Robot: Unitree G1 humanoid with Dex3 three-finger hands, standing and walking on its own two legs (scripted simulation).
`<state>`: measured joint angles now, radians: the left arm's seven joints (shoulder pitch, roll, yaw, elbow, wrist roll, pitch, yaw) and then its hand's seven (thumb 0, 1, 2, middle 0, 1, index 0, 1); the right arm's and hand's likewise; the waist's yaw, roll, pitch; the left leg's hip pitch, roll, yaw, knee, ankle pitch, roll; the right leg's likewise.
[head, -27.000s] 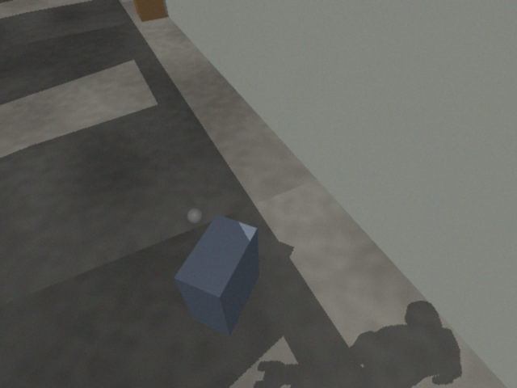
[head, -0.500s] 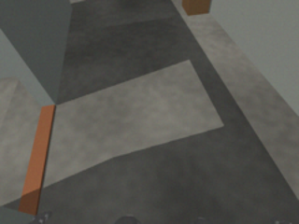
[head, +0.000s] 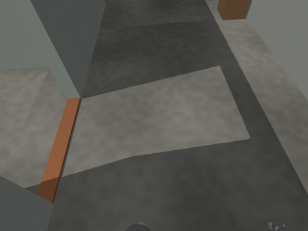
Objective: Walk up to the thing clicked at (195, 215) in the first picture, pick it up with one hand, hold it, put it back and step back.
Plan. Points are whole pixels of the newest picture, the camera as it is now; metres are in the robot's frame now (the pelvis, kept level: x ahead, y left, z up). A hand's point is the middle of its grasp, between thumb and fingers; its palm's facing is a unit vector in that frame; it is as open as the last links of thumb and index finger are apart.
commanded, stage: walk up
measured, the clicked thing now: out of the picture -0.38 -0.58 -0.71
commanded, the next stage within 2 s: stand in 1.08 s
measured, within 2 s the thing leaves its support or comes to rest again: neither
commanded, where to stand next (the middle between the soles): +0.06 -0.02 m, yaw +0 degrees
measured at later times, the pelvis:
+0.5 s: pelvis +0.00 +0.00 +0.02, yaw +3 degrees
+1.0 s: pelvis +0.01 -0.01 +0.03, yaw +5 degrees
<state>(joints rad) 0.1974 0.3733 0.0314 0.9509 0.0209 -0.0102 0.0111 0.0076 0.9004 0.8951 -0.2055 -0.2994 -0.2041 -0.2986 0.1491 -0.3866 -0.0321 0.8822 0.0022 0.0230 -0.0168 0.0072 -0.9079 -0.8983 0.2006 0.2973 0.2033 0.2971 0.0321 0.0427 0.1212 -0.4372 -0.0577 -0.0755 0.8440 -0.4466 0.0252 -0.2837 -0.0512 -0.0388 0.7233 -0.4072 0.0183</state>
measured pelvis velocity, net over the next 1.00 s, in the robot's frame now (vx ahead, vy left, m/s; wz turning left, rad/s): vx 0.01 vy -0.01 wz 0.08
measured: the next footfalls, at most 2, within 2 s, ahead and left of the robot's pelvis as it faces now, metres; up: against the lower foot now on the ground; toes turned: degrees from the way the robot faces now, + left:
none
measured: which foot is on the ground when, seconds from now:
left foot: down 0.00-1.00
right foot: down 0.00-1.00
